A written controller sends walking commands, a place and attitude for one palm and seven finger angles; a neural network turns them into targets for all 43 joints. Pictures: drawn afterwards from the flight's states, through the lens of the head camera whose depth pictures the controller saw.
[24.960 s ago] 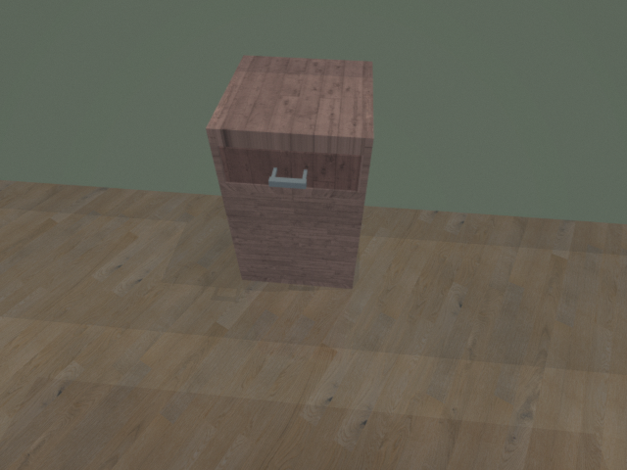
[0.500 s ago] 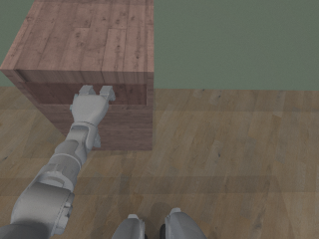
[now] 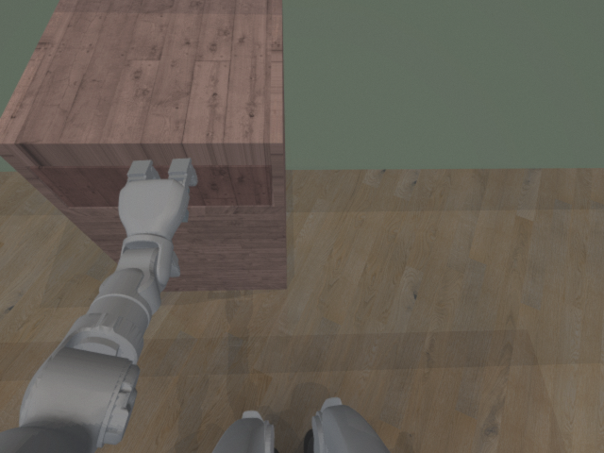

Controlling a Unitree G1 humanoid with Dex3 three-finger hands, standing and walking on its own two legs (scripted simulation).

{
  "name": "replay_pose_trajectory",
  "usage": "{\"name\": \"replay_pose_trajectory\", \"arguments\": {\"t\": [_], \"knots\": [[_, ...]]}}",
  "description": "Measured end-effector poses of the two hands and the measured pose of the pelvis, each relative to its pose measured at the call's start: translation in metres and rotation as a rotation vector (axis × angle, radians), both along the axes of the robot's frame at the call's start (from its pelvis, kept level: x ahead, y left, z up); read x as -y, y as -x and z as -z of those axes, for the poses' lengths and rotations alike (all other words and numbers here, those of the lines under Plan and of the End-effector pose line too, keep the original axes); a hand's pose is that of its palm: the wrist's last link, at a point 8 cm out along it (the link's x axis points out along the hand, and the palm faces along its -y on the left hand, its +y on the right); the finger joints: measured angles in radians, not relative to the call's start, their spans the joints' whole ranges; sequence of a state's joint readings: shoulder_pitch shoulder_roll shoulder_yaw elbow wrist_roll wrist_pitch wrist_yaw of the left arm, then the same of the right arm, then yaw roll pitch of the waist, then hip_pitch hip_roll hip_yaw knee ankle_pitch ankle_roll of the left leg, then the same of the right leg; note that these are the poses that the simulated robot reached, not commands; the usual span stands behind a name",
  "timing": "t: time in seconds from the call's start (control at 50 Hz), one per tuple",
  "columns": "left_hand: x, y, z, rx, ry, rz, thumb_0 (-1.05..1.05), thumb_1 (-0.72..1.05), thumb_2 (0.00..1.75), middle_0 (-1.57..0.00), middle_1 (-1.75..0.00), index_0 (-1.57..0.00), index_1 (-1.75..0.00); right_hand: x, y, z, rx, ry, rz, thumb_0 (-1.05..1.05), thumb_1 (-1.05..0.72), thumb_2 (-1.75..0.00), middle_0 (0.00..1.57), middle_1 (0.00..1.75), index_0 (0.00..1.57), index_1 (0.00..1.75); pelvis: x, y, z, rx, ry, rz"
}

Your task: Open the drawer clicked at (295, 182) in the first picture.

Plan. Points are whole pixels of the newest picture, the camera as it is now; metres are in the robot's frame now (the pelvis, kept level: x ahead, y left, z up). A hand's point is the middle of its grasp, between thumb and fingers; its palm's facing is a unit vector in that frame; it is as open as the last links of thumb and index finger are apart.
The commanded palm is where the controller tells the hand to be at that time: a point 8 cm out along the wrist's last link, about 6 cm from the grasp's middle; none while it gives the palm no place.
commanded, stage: re-aim the fingers above the handle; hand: left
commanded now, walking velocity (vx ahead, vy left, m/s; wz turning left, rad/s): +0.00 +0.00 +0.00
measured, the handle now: (159, 204) +0.53 +0.23 -0.10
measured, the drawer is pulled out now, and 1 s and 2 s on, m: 0.00 0.00 0.00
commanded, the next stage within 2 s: lower the fingers behind the handle in 0.60 s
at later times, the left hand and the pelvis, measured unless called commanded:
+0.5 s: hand (155, 224) +0.45 +0.21 -0.05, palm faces -0.01 +0.05 -1.00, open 13.8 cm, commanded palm +0.42 +0.19 +0.00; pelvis -0.01 +0.01 -0.01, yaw +0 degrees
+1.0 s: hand (167, 245) +0.43 +0.20 -0.08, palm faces -0.14 -0.03 -0.99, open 13.9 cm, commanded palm +0.43 +0.18 -0.02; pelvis -0.01 +0.01 -0.01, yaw +0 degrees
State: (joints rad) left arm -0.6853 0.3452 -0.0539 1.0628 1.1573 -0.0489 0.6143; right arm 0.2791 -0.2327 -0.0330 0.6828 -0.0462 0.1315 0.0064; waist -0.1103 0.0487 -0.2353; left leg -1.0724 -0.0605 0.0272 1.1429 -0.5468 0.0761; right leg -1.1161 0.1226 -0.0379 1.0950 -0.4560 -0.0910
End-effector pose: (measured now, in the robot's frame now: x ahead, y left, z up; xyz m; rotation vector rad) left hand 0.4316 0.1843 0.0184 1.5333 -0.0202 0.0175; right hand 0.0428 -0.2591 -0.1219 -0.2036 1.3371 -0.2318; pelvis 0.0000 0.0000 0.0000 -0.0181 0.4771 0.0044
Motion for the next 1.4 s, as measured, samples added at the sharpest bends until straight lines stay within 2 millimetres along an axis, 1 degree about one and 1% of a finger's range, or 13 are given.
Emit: {"name": "replay_pose_trajectory", "arguments": {"t": [0.12, 0.24, 0.32, 0.42, 0.54, 0.66, 0.74, 0.8, 0.86, 0.98, 1.14, 1.28, 1.4], "knots": [[-0.022, 0.016, 0.018, -0.142, -0.041, -0.102, 0.00, -0.48, 0.30, -0.31, -1.20, -0.31, -1.20, 0.000, -0.004, -0.003, 0.002, -0.017, 0.000, 0.00, -0.91, -0.90, 0.20, 0.30, 0.20, 0.30, 0.000, 0.002, -0.005, 0.009, -0.004, 0.002], [0.002, 0.032, 0.021, -0.194, 0.054, 0.063, 0.00, -0.49, 0.30, -0.32, -1.20, -0.32, -1.20, 0.000, -0.009, -0.010, 0.017, 0.016, -0.019, 0.00, -0.91, -0.90, 0.20, 0.30, 0.20, 0.30, 0.000, 0.002, -0.008, 0.022, 0.003, -0.022], [0.018, 0.021, 0.007, -0.055, 0.055, 0.164, 0.00, -0.49, 0.30, -0.32, -1.20, -0.32, -1.20, 0.003, -0.011, -0.005, 0.037, 0.041, -0.030, 0.00, -0.91, -0.90, 0.20, 0.30, 0.20, 0.30, -0.002, 0.004, 0.000, 0.010, 0.009, -0.029], [0.002, -0.002, -0.003, 0.078, -0.004, 0.021, 0.00, -0.49, 0.30, -0.32, -1.20, -0.32, -1.20, 0.002, -0.007, 0.007, 0.036, 0.023, -0.022, 0.00, -0.91, -0.90, 0.20, 0.30, 0.20, 0.30, -0.004, 0.010, 0.010, -0.008, 0.008, -0.014], [-0.020, 0.005, 0.019, -0.136, -0.086, -0.138, 0.00, -0.48, 0.30, -0.31, -1.20, -0.31, -1.20, -0.011, 0.010, 0.008, -0.009, -0.038, 0.011, 0.00, -0.91, -0.90, 0.20, 0.30, 0.20, 0.30, -0.006, 0.014, 0.003, 0.002, 0.001, 0.001], [0.007, 0.021, 0.022, -0.248, 0.073, 0.052, 0.00, -0.48, 0.30, -0.32, -1.20, -0.32, -1.20, -0.015, 0.023, -0.007, -0.031, -0.006, 0.024, 0.00, -0.91, -0.90, 0.20, 0.30, 0.20, 0.30, -0.006, 0.006, -0.007, 0.018, 0.003, -0.012], [0.024, 0.013, 0.007, -0.098, 0.083, 0.194, 0.00, -0.49, 0.30, -0.32, -1.20, -0.32, -1.20, -0.007, 0.024, -0.006, -0.023, 0.038, 0.011, 0.00, -0.91, -0.90, 0.20, 0.30, 0.20, 0.30, -0.007, 0.005, 0.000, 0.006, 0.012, -0.019], [0.016, -0.001, 0.001, 0.036, 0.057, 0.141, 0.00, -0.49, 0.30, -0.32, -1.20, -0.32, -1.20, -0.001, 0.023, 0.002, -0.021, 0.049, 0.005, 0.00, -0.91, -0.90, 0.20, 0.30, 0.20, 0.30, -0.008, 0.008, 0.010, -0.016, 0.016, -0.014], [0.000, -0.007, 0.011, 0.065, -0.005, 0.009, 0.00, -0.49, 0.30, -0.31, -1.20, -0.32, -1.20, 0.000, 0.022, 0.011, -0.026, 0.031, 0.005, 0.00, -0.91, -0.90, 0.20, 0.30, 0.20, 0.30, -0.010, 0.012, 0.017, -0.030, 0.015, -0.005], [-0.011, 0.009, 0.046, -0.159, -0.040, -0.105, 0.00, -0.48, 0.30, -0.31, -1.20, -0.31, -1.19, -0.009, 0.020, 0.014, -0.045, -0.017, 0.014, 0.00, -0.91, -0.90, 0.20, 0.30, 0.20, 0.30, -0.011, 0.015, 0.012, -0.028, 0.010, -0.002], [0.005, 0.006, 0.022, -0.121, 0.018, 0.087, 0.00, -0.49, 0.30, -0.29, -1.19, -0.31, -1.19, -0.011, 0.012, 0.006, -0.014, 0.016, -0.010, 0.00, -0.91, -0.90, 0.20, 0.30, 0.20, 0.30, -0.008, 0.007, 0.010, -0.017, 0.020, -0.024], [0.010, 0.004, 0.052, -0.074, 0.017, 0.051, 0.00, -0.49, 0.30, -0.30, -1.20, -0.31, -1.19, -0.003, 0.010, 0.022, -0.004, 0.024, -0.016, 0.00, -0.91, -0.90, 0.20, 0.30, 0.20, 0.30, -0.008, 0.013, 0.028, -0.054, 0.022, -0.009], [0.010, 0.007, 0.056, -0.021, 0.002, 0.030, 0.00, -0.49, 0.30, -0.28, -1.23, -0.32, -1.20, -0.005, 0.016, 0.035, -0.038, -0.003, -0.017, 0.00, -0.91, -0.90, 0.20, 0.30, 0.20, 0.30, -0.007, 0.018, 0.035, -0.066, 0.012, -0.005]]}}
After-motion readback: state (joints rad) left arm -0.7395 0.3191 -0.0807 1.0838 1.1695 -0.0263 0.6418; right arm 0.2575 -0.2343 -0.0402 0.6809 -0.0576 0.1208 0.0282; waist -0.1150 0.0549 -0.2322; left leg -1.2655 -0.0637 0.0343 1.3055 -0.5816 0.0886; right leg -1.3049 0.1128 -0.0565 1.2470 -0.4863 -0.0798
